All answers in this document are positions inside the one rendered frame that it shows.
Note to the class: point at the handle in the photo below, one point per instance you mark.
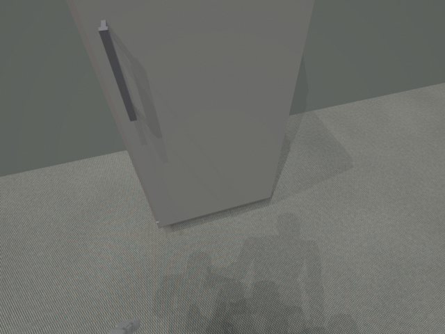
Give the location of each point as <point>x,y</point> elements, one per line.
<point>117,71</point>

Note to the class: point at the fridge door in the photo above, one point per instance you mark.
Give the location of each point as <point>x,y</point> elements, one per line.
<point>211,82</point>

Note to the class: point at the left robot hand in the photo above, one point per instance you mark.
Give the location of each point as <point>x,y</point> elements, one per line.
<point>126,327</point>

